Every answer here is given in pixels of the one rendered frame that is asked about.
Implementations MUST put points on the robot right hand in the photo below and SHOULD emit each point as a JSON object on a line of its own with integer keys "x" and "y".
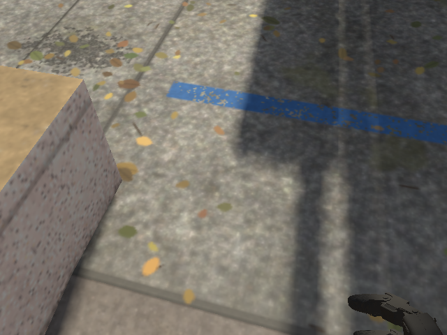
{"x": 396, "y": 310}

